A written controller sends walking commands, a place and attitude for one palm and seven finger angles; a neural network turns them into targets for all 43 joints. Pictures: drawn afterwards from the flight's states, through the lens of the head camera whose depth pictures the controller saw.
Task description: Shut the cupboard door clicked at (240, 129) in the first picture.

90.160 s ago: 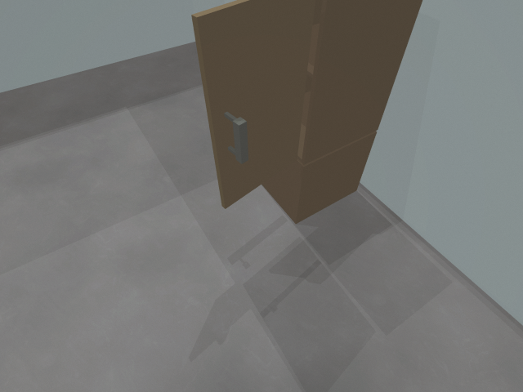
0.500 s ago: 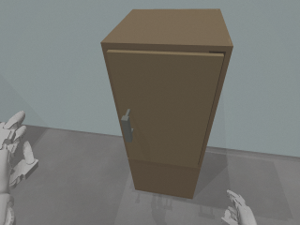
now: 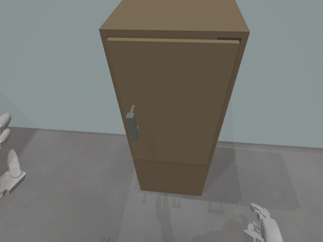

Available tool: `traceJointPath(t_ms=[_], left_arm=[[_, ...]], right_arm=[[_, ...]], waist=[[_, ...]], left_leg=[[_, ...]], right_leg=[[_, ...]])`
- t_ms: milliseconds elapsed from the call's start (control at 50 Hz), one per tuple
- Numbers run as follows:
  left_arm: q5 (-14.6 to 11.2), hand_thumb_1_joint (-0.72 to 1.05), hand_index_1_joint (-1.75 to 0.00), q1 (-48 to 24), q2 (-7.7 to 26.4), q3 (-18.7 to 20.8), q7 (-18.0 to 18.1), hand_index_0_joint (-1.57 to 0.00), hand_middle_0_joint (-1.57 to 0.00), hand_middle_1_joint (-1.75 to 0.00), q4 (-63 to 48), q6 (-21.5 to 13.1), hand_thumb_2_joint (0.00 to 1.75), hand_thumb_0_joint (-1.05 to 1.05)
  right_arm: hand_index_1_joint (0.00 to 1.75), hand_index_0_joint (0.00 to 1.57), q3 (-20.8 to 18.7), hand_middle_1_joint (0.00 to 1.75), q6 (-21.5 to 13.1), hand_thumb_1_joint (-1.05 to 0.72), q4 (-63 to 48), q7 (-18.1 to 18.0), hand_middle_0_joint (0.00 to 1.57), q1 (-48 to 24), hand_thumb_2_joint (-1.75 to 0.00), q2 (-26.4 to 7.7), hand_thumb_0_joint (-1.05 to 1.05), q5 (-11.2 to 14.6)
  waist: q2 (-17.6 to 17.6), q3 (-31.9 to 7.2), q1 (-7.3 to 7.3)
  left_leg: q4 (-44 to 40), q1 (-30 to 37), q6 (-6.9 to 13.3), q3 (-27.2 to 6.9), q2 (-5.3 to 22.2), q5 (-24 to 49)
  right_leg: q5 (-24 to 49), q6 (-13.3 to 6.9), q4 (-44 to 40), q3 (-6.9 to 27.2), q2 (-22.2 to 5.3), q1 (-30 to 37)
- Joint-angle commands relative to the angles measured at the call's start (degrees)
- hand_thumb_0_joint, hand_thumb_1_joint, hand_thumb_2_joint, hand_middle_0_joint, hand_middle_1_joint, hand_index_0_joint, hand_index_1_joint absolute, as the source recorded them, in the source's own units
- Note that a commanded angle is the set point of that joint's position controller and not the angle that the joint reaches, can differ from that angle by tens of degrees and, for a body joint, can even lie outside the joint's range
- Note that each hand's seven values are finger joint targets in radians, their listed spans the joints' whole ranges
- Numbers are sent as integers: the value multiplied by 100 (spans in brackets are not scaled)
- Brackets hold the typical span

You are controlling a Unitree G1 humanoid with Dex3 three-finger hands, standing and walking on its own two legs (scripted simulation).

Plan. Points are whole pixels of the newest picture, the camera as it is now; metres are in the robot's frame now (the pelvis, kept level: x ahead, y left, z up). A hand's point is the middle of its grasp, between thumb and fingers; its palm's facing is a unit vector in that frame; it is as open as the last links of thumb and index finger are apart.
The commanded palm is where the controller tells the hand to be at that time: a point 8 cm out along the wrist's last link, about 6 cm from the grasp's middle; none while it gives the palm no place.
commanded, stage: step back with the hand held close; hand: left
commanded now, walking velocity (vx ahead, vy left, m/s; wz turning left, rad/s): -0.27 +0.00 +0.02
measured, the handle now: (134, 123) +0.52 +0.14 -0.05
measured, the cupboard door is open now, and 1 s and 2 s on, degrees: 0 0 0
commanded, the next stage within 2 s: stop stepping back and stand still in 1.20 s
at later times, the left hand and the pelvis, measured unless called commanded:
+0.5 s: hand out of the picture +0.13 +0.27 +0.16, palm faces +0.49 -0.76 -0.42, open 7.4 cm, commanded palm +0.06 +0.31 +0.18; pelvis -0.07 +0.00 -0.01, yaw +2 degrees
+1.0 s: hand out of the picture +0.07 +0.28 +0.17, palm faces +0.46 -0.77 -0.44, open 7.4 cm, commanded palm +0.01 +0.32 +0.18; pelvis -0.11 +0.01 -0.02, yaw +4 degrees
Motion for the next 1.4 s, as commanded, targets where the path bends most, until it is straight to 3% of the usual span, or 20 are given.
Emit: traceJointPath(t_ms=[0,120,220,420,480,520,600,680,740,800,900,960,1020,1040,1140,1180,1220,1240,1280,1380], left_arm=[[-38,90,-30,-1,1085,813,164,-20,-20,-30,-1188,-374,90,0],[75,90,-30,-108,1184,987,242,-20,-20,-30,-1300,-578,90,0],[186,90,-30,-319,1107,975,273,-20,-20,-30,-1466,-739,90,0],[197,90,-30,-543,1183,944,385,-20,-20,-30,-1680,-903,90,0],[171,90,-30,-470,1096,846,424,-20,-20,-30,-1637,-967,90,0],[154,90,-30,-309,1269,1059,439,-20,-20,-30,-1650,-1020,90,0],[206,90,-30,-202,1104,1149,343,-20,-20,-30,-1650,-1122,90,0],[196,90,-30,-67,1130,1236,214,-20,-20,-30,-1524,-1164,90,0],[46,90,-30,-94,1100,1040,210,-20,-20,-30,-1852,-1294,90,0],[53,90,-30,-233,1244,967,246,-20,-20,-30,-1974,-1275,90,0],[89,90,-30,-311,1393,1037,354,-20,-20,-30,-1739,-1180,90,0],[39,90,-30,-316,1291,997,290,-20,-20,-30,-1532,-1192,90,0],[93,90,-30,-520,1264,1185,190,-20,-20,-30,-1354,-1302,90,0],[75,90,-30,-336,1221,1234,153,-20,-20,-30,-1304,-1278,90,0],[-140,90,-30,-116,1032,774,121,-20,-20,-30,-1976,-1148,90,0],[-108,90,-30,-324,1124,751,130,-20,-20,-30,-2092,-1187,90,0],[-9,90,-30,-611,1469,1010,230,-20,-20,-30,-2115,-1248,90,0],[63,90,-30,-1029,1376,808,239,-20,-20,-30,-2144,-1268,90,0],[59,90,-30,-995,1276,706,204,-20,-20,-30,-1874,-1125,90,0],[-67,90,-30,-253,1333,1111,172,-20,-20,-30,-1606,-852,90,0]], right_arm=[[30,20,-195,30,-313,-90,-997,-40,20,-567,-90,-649,0,-23],[30,20,-200,30,-481,-90,-979,-67,20,-513,-90,-720,0,-65],[30,20,-210,30,-699,-90,-913,-73,20,-395,-90,-739,0,-108],[30,20,-220,30,-952,-90,-634,16,20,-255,-90,-644,0,-225],[30,20,-198,30,-944,-90,-593,42,20,-233,-90,-583,0,-190],[30,20,-218,30,-966,-90,-590,20,20,-271,-90,-618,0,-205],[30,20,-254,30,-1054,-90,-660,-19,20,-339,-90,-725,0,-180],[30,20,-292,30,-1125,-90,-634,14,20,-368,-90,-699,0,-222],[30,20,-217,30,-1206,-90,-504,82,20,-298,-90,-486,0,-205],[30,20,-278,30,-1175,-90,-457,100,20,-298,-90,-488,0,-170],[30,20,-235,30,-1005,-90,-427,29,20,-335,-90,-396,0,-223],[30,20,-244,30,-1003,-90,-496,-20,20,-386,-90,-495,0,-168],[30,20,-337,30,-1144,-90,-578,-60,20,-554,-90,-787,0,-204],[30,20,-352,30,-1135,-90,-519,-51,20,-411,-90,-689,0,-292],[30,20,-274,30,-1225,-90,-481,171,20,-397,-90,-438,0,-244],[30,20,-241,30,-1194,-90,-329,197,20,-228,-90,-431,0,-279],[30,20,-203,30,-1156,-90,-134,180,20,-93,-90,-382,0,-371],[30,20,-151,30,-1194,-90,-146,129,20,-136,-90,-350,0,-371],[30,20,-261,30,-1213,-90,-243,48,20,-224,-90,-454,0,-203],[30,20,-196,30,-1053,-90,-497,4,20,-253,-90,-485,0,-197]], waist=[[-12,-707,2],[255,-306,-39],[435,-301,-61],[-186,-248,-134],[-257,-285,-167],[60,-351,-155],[906,-490,-80],[542,-346,-67],[166,-735,-148],[-240,-1046,-184],[-402,-435,-254],[3,-303,-233],[1448,-292,-145],[1195,-542,-95],[875,-1176,-22],[535,-1074,-126],[13,-1009,-239],[-218,-897,-289],[-481,-494,-319],[601,-50,-202]], left_leg=[[-546,-40,39,-612,701,1011],[-1077,-1493,223,-972,797,-1599],[-1293,-2167,339,-1237,972,-2476],[90,-1052,9,-733,472,-1686],[190,-872,-36,-718,447,-1471],[-268,-1009,8,-878,592,-1578],[-1682,-2888,464,-1805,1529,-2981],[-1213,-3012,515,-1634,1491,-2762],[-271,-993,61,-872,872,-703],[431,-72,-160,-429,585,-394],[888,355,-304,-343,313,-346],[-208,92,-193,-803,685,-580],[-2577,-2344,368,-2374,1985,-3858],[-2577,-2309,320,-2356,2138,-3554],[-1669,-263,-145,-991,1578,-1498],[-1005,327,-365,-521,1277,-779],[291,1248,-541,-119,884,-86],[483,1490,-596,25,667,-139],[736,1570,-532,-70,465,-285],[-827,445,-598,-760,625,-2312]], right_leg=[[1349,-61,-25,127,-243,350],[273,-54,82,211,-119,751],[78,-20,531,159,63,1073],[-980,-379,-527,898,-547,-733],[-1001,-388,-585,771,-594,-943],[-865,-262,-358,511,-334,-721],[-5,11,1513,27,447,1289],[54,-37,1357,289,425,1273],[953,-274,253,790,-193,-110],[649,-276,-236,1150,-526,-830],[-60,-488,-825,1147,-745,-1887],[-508,-193,-409,421,-24,-1514],[-741,16,1733,-14,850,879],[-829,-66,2156,-19,750,989],[-1277,-261,463,-245,393,115],[-891,-383,-617,120,4,-329],[-515,-755,-1194,1031,-873,-1602],[-421,-663,-1195,825,-920,-2030],[-961,-471,-1037,421,-586,-2600],[-2469,-436,-387,-410,299,-1835]])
